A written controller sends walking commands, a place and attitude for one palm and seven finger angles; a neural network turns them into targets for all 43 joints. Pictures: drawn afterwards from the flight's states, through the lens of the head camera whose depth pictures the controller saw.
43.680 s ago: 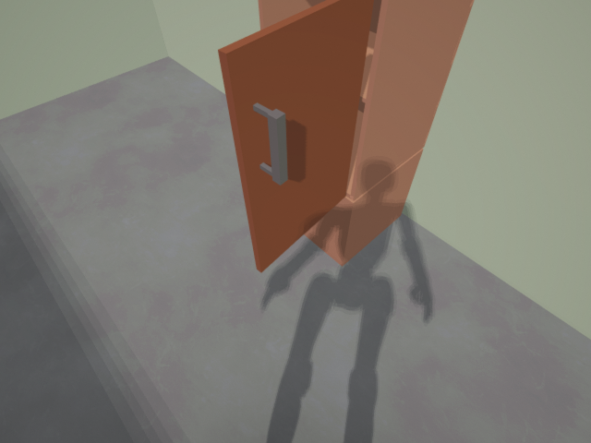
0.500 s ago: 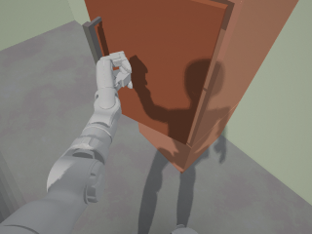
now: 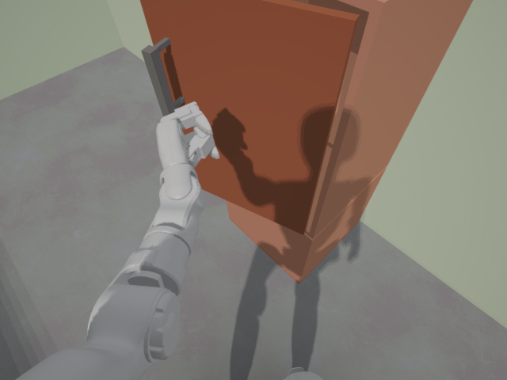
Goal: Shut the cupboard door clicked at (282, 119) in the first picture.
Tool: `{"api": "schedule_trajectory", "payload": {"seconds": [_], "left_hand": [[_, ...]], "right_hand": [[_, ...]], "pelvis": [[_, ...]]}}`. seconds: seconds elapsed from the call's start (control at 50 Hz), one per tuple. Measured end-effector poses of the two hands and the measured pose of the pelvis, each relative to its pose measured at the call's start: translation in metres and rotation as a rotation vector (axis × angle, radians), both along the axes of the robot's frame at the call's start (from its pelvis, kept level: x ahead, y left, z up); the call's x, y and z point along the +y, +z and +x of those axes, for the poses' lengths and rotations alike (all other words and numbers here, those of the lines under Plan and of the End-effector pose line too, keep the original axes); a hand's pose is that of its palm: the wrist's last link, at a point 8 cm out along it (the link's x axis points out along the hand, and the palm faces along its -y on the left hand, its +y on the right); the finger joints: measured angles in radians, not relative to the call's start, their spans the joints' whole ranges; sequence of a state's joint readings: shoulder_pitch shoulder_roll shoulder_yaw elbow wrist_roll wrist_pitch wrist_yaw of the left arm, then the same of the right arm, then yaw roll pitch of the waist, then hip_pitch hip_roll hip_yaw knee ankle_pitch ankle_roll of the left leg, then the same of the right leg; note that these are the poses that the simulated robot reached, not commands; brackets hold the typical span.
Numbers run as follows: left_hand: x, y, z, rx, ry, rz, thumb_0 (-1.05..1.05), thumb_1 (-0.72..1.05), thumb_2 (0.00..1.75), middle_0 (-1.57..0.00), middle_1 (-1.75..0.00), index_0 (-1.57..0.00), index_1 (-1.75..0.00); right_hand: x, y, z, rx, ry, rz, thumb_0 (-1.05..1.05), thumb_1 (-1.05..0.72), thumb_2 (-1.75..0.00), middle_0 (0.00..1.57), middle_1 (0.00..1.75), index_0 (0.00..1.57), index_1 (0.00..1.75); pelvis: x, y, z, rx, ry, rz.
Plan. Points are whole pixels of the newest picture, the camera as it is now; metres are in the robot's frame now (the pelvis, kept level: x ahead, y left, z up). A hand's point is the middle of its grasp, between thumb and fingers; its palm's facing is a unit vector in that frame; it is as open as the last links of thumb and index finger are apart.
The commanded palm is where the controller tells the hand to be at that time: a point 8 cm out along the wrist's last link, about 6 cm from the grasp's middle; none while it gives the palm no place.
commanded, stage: draw the hand back to the body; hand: left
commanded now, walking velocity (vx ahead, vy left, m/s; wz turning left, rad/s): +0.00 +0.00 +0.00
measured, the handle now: (167, 79) +0.66 +0.14 +0.10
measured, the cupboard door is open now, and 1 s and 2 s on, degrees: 18 18 18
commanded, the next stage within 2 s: step back with the hand held close in 1.44 s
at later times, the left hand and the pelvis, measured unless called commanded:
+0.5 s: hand (122, 212) +0.31 +0.14 +0.16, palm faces +0.08 -0.99 -0.15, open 3.1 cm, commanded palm +0.28 +0.20 +0.16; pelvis +0.01 +0.01 +0.03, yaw +1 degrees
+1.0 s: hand out of the picture +0.22 +0.27 +0.18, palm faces +0.42 -0.82 -0.38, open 5.6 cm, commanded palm +0.16 +0.31 +0.20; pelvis +0.02 +0.02 +0.03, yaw +2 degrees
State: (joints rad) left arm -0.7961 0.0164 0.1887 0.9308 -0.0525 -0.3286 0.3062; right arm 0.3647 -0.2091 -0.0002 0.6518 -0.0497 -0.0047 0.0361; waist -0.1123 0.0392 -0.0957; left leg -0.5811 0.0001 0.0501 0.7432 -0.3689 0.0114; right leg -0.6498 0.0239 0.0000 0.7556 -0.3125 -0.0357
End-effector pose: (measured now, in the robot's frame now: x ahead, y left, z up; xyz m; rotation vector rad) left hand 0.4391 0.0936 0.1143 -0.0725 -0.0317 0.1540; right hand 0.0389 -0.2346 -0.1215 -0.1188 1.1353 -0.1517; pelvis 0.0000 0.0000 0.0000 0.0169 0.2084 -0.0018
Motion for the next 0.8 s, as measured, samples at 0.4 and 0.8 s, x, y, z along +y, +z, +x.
{"api": "schedule_trajectory", "payload": {"seconds": [0.4,0.8], "left_hand": [[0.078,0.049,-0.119,-0.118,-0.074,0.127,0.02,0.90,0.90,-1.27,-1.46,-1.27,-1.46],[0.176,0.075,-0.231,-0.059,0.165,0.406,0.02,0.90,0.90,-0.80,-0.94,-0.80,-0.95]], "right_hand": [[0.008,0.065,0.134,-0.427,0.100,-0.050,0.01,-0.91,-0.89,0.20,0.30,0.20,0.30],[0.059,0.068,0.162,-0.400,0.215,0.016,0.01,-0.90,-0.89,0.20,0.30,0.21,0.30]], "pelvis": [[0.008,0.019,0.003,-0.193,0.026,-0.014],[0.017,0.034,0.016,-0.273,0.051,-0.017]]}}
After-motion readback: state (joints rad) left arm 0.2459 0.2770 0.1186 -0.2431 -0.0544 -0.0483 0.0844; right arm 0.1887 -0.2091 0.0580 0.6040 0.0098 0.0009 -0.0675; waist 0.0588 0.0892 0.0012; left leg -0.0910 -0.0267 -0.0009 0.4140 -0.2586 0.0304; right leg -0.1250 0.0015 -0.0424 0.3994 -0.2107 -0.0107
